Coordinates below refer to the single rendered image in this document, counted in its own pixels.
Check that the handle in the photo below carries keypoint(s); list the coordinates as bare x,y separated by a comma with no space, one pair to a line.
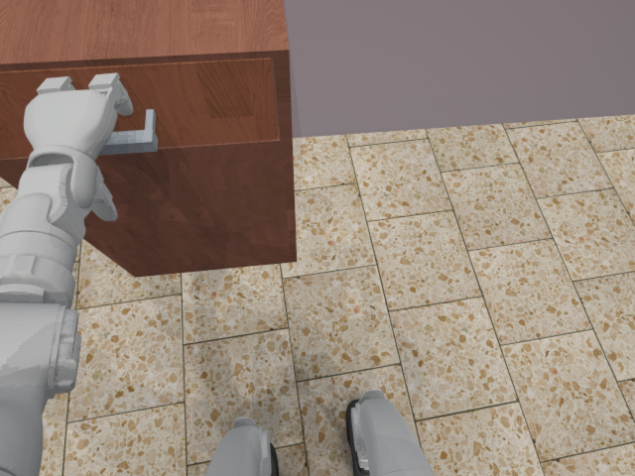
138,141

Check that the drawer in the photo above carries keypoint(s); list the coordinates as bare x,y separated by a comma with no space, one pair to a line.
196,102

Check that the robot left upper arm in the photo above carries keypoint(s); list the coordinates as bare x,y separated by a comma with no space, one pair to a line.
39,354

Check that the right robot thigh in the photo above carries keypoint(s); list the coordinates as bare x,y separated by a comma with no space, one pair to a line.
392,449

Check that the robot left forearm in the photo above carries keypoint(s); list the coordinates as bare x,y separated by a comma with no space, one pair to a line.
42,227

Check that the right robot foot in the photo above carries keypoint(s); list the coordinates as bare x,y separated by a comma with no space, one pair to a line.
357,471

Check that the robot left hand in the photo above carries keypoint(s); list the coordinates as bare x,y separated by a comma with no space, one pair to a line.
79,119

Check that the cabinet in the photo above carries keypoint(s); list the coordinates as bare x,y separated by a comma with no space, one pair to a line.
184,208

